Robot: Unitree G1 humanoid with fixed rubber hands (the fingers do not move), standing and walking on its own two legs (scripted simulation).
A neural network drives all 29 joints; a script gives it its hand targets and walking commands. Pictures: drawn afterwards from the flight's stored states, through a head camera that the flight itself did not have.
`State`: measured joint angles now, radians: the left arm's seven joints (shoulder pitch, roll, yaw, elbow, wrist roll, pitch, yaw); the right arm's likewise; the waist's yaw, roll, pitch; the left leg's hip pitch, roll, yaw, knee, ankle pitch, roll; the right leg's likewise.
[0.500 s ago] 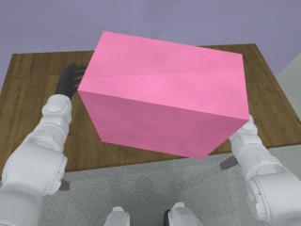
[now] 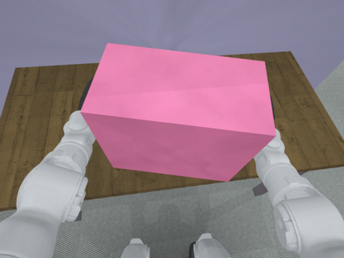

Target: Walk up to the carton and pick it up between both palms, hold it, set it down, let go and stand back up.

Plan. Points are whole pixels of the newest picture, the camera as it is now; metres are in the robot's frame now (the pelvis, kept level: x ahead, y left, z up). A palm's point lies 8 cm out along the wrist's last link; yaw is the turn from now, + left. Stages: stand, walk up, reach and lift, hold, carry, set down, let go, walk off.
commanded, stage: reach and lift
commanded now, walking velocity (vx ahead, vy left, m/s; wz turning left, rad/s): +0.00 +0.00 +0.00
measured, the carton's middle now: (176, 122) +0.43 -0.02 +0.02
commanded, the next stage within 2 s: none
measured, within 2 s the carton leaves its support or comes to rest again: neither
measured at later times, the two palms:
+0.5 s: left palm (85, 109) +0.46 +0.20 +0.03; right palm (261, 122) +0.42 -0.21 +0.03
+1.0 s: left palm (85, 108) +0.46 +0.20 +0.03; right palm (260, 122) +0.41 -0.21 +0.03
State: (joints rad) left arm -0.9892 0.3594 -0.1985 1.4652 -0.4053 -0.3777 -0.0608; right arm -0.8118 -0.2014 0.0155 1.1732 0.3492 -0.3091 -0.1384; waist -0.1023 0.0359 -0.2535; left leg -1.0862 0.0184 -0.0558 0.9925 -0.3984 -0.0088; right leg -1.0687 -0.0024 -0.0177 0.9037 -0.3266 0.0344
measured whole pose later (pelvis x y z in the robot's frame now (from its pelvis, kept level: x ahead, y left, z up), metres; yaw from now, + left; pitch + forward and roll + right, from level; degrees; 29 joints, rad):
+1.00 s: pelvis +0.00 +0.01 +0.01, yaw +0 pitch +29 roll -4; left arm -0.98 0.35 -0.15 1.47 -0.32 -0.43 -0.07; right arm -0.81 -0.18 -0.11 1.19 0.21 -0.32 -0.13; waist -0.09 0.05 -0.27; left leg -1.09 0.02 -0.07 0.95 -0.37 0.00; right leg -1.05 0.00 -0.03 0.82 -0.29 0.04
